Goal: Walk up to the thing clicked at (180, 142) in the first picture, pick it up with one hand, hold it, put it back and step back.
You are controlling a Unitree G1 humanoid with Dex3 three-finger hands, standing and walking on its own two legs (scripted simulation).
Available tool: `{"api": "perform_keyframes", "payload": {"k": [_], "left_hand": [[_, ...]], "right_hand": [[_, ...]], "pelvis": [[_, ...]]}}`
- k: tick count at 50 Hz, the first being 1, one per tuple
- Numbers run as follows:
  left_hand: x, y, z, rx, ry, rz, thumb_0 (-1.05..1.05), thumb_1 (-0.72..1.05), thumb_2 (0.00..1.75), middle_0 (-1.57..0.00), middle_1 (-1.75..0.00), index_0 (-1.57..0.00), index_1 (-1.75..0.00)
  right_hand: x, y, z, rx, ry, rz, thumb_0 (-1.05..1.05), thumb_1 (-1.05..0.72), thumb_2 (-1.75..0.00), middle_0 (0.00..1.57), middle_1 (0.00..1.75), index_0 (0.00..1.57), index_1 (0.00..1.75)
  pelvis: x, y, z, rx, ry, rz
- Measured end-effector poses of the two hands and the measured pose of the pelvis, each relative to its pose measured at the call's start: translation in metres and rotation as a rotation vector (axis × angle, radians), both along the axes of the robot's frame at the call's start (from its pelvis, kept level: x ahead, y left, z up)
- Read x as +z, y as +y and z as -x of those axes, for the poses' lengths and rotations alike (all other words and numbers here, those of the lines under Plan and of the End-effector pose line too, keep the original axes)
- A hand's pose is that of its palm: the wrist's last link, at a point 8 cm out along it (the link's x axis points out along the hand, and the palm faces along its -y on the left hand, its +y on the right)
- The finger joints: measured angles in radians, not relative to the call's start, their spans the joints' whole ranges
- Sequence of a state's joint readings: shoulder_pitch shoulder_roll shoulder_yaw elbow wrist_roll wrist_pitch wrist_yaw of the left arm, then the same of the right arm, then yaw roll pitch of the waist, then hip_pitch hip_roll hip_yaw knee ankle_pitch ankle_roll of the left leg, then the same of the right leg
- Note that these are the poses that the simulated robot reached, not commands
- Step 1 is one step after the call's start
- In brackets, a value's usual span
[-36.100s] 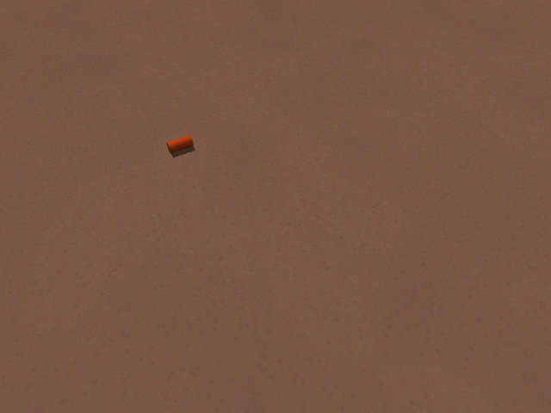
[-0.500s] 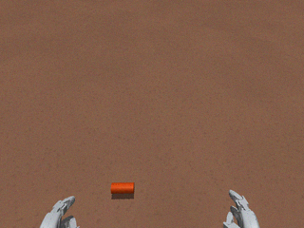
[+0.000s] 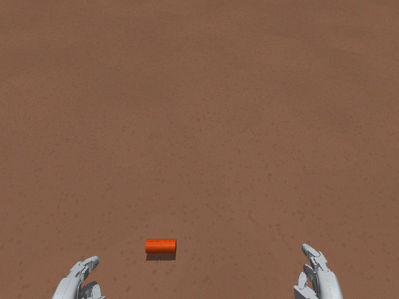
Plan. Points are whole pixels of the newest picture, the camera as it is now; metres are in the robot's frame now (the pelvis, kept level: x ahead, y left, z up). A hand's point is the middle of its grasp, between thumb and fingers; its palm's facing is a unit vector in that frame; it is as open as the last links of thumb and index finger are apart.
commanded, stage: home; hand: left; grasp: from above
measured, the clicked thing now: (161, 246) +0.49 +0.15 -0.69
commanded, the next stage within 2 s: stand in 0.86 s
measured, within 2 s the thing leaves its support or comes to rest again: neither
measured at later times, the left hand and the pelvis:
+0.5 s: hand out of the picture +0.17 +0.18 -0.05, palm faces +0.04 -0.98 -0.20, open 7.4 cm; pelvis +0.00 +0.00 +0.00, yaw +0 degrees
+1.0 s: hand out of the picture +0.17 +0.19 -0.06, palm faces +0.01 -0.97 -0.24, open 7.4 cm; pelvis +0.00 +0.01 +0.00, yaw +0 degrees
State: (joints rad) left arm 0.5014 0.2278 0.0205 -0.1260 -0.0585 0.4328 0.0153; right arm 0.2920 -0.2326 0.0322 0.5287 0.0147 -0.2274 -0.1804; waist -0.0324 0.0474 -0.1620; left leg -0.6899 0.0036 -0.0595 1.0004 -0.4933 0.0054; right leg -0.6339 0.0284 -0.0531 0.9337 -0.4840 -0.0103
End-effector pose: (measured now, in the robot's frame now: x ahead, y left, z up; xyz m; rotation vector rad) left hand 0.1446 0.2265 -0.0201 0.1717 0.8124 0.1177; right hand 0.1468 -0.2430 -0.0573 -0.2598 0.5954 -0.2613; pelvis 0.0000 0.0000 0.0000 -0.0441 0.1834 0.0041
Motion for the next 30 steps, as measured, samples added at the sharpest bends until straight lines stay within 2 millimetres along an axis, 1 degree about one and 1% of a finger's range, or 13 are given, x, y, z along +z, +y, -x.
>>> {"api": "perform_keyframes", "payload": {"k": [14, 30], "left_hand": [[0.0, 0.0018, -0.0051, 0.0, -0.001, 0.0, 0.01, 0.9, 0.89, -0.2, -0.3, -0.2, -0.3], [-0.0001, 0.0056, -0.0035, -0.002, -0.001, -0.001, 0.01, 0.9, 0.89, -0.2, -0.3, -0.2, -0.3]], "right_hand": [[-0.0015, 0.0023, -0.0029, 0.0, 0.01, -0.004, 0.02, -0.9, -0.9, 0.2, 0.3, 0.21, 0.3], [-0.0007, 0.0058, -0.0005, -0.003, 0.012, -0.005, 0.02, -0.9, -0.9, 0.2, 0.3, 0.21, 0.3]], "pelvis": [[-0.0001, 0.0016, -0.0042, 0.0, 0.004, 0.0], [-0.0004, 0.0048, -0.0028, 0.001, 0.003, 0.004]]}}
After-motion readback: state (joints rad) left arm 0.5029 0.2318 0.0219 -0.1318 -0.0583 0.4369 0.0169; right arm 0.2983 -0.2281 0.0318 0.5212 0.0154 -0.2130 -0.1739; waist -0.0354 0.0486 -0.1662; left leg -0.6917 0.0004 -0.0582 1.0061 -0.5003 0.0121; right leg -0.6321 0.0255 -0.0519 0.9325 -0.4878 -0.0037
